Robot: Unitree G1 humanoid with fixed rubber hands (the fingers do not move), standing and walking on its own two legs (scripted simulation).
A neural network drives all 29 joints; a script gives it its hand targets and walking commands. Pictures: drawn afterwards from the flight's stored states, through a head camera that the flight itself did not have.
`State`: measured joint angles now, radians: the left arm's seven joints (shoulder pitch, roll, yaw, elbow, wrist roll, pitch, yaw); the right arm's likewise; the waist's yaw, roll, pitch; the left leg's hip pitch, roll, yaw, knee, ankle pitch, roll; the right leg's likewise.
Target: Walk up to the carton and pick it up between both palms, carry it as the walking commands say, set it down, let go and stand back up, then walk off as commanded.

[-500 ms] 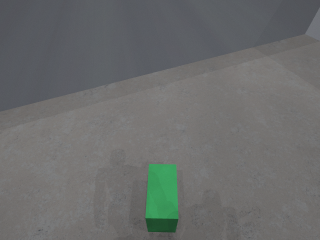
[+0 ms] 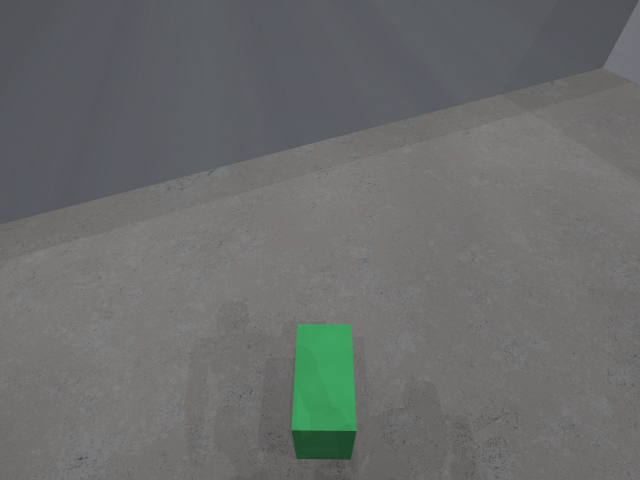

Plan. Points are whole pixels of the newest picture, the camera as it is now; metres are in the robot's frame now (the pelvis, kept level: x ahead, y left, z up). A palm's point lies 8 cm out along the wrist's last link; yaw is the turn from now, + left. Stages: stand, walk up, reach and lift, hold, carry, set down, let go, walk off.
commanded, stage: stand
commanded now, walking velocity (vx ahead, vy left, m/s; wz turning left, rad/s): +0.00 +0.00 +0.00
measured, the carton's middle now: (324, 392) +0.48 -0.01 -0.64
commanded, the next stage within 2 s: reach and lift in 0.48 s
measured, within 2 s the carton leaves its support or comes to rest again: neither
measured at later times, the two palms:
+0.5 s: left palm out of the picture -0.03 +0.22 -0.15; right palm out of the picture -0.01 -0.22 -0.14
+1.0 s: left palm out of the picture +0.13 +0.21 -0.17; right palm out of the picture +0.13 -0.21 -0.17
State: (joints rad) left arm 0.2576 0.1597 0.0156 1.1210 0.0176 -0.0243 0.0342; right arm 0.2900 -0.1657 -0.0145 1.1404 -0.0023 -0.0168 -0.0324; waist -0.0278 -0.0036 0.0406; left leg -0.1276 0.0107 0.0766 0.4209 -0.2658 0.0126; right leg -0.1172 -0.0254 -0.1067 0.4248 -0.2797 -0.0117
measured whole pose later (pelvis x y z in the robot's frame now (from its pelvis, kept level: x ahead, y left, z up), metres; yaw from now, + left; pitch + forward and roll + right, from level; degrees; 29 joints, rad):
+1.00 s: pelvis -0.04 +0.01 -0.05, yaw -1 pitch +16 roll +0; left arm 0.04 0.11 0.09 0.50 0.04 0.42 0.00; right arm 0.03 -0.14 -0.08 0.50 -0.03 0.42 0.01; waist -0.01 0.01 0.00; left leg -0.76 0.01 0.04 0.86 -0.38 0.02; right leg -0.75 0.01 -0.02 0.85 -0.37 -0.03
